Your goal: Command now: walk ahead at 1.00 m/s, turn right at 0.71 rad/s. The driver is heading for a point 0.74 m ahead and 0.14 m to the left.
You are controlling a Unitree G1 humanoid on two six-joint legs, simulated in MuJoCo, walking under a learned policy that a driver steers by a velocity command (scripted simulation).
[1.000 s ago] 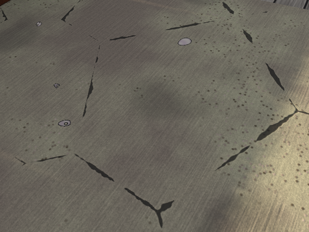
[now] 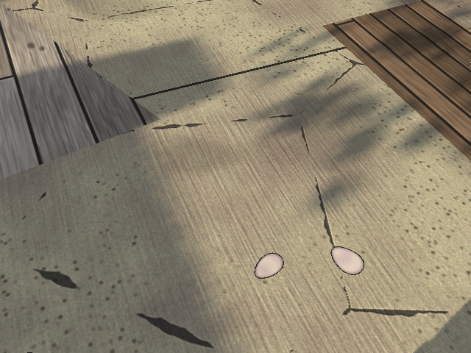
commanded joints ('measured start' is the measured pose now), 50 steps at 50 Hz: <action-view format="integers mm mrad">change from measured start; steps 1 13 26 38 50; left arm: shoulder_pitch -64 302 211 152 -73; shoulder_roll -42 172 -24 50 -51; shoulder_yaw -38 39 -13 -6 -17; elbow -120 22 170 44 -3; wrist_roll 1 20 -29 -81 -38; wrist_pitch -5 -53 -153 -116 -87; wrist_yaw -17 58 64 93 66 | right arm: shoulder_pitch -55 27 -321 -217 -149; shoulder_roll -34 -110 47 -70 -40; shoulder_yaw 8 4 33 -22 -15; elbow -39 -47 -120 -102 -41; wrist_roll -1 51 20 51 39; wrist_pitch -40 5 70 8 65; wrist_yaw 15 1 88 43 -28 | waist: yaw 72 216 26 58 -20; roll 153 20 41 -50 145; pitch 81 -393 144 -62 -103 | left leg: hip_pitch -40 -609 -506 7 9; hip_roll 222 9 68 248 80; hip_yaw -127 -236 -18 -607 -258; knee -266 1138 441 -78 9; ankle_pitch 296 -61 432 589 733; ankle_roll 107 124 144 384 191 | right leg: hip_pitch -97 1105 562 81 216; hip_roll -44 -389 -107 -37 4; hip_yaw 68 704 -266 105 18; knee -116 -917 -1194 218 -674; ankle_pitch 119 -225 599 -189 316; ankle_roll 7 -153 40 110 142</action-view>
